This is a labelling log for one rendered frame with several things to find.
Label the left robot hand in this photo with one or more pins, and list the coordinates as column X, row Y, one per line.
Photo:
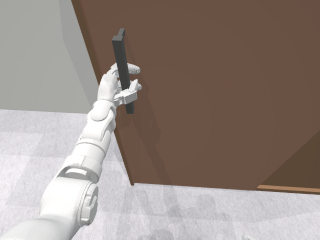
column 110, row 88

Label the robot left upper arm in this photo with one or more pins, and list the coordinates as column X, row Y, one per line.
column 68, row 205

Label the wardrobe door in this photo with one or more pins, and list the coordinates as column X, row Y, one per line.
column 301, row 170
column 230, row 88

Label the left robot forearm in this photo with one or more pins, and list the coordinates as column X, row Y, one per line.
column 86, row 159

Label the handle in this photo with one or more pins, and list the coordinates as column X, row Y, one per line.
column 122, row 65

